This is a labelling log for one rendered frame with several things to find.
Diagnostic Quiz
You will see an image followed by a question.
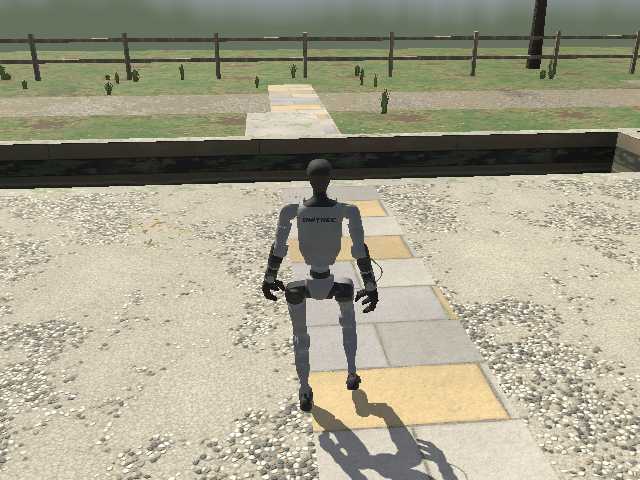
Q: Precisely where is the left robot upper arm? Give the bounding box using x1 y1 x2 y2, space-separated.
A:
272 202 299 257

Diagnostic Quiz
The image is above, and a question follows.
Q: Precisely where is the right robot hand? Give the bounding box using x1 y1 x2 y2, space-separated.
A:
355 287 379 313

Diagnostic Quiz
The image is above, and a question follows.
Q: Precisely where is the left robot forearm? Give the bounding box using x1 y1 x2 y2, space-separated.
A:
264 242 283 283

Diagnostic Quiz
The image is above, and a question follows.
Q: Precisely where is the left robot hand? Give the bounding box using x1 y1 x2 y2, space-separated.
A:
262 279 285 301

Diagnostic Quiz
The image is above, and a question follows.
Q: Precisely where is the right robot upper arm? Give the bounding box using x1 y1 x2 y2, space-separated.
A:
340 202 367 259

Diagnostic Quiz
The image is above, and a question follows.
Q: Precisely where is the robot left shin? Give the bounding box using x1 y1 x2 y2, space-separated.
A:
293 334 310 398

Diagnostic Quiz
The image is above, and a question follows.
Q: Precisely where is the humanoid robot head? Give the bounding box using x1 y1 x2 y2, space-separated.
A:
303 159 337 207

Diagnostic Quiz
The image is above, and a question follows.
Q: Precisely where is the right robot forearm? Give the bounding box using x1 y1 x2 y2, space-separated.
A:
357 243 377 291

